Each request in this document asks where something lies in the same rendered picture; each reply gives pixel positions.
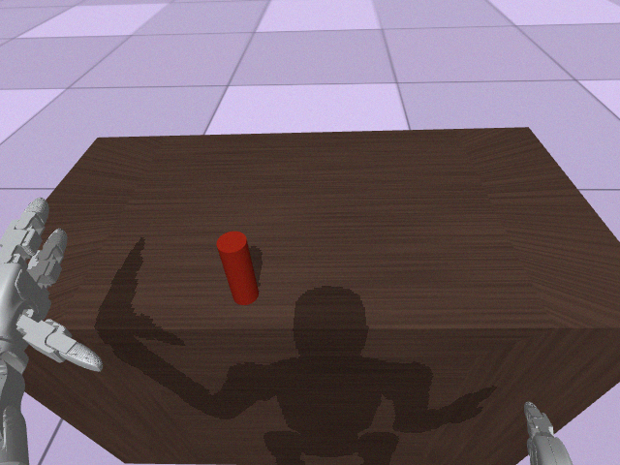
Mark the can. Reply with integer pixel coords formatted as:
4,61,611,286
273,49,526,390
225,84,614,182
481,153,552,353
216,232,259,305

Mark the left robot arm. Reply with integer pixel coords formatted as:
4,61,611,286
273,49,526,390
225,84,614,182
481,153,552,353
0,338,29,465

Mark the left robot hand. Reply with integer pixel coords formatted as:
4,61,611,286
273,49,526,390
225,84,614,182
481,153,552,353
0,198,103,372

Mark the right robot hand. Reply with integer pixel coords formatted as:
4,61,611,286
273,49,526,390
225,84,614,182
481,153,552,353
524,401,573,465

